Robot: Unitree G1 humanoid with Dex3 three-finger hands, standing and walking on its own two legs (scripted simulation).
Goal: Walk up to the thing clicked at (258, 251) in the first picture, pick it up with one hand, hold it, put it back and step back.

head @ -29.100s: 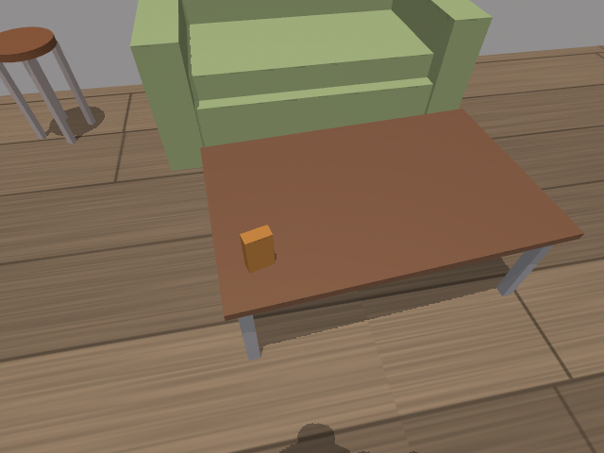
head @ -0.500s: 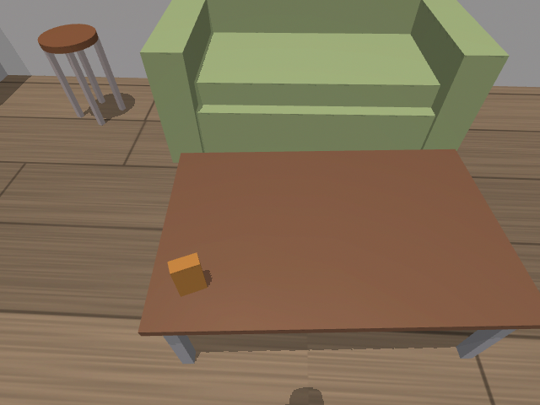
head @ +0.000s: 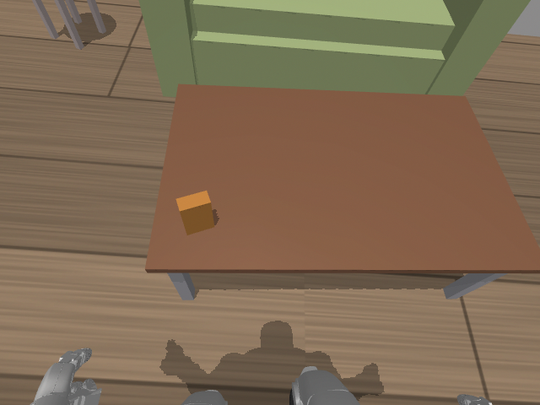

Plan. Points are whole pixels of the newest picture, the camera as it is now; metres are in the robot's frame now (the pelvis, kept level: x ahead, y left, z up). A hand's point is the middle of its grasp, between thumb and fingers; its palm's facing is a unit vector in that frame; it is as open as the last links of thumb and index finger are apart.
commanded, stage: step back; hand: left
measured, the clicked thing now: (196, 213) +0.55 +0.16 -0.30
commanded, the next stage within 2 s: none
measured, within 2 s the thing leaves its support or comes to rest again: neither
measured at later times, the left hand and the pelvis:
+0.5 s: hand out of the picture +0.02 +0.25 -0.13, palm faces -0.08 -0.91 -0.41, open 7.4 cm; pelvis -0.09 -0.01 +0.01, yaw -4 degrees
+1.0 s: hand out of the picture -0.11 +0.27 -0.15, palm faces -0.04 -0.92 -0.38, open 7.4 cm; pelvis -0.22 +0.00 +0.01, yaw -2 degrees
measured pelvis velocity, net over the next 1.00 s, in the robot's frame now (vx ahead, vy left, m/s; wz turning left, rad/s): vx -0.22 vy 0.00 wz -0.04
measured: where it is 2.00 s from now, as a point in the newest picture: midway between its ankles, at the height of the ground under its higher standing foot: outside the picture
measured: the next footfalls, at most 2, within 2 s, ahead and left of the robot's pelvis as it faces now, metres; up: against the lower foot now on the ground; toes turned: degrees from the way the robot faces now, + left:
right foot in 0.38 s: -0.06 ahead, -0.12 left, +0.00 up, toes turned -1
left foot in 0.74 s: -0.13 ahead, +0.12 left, +0.00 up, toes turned -2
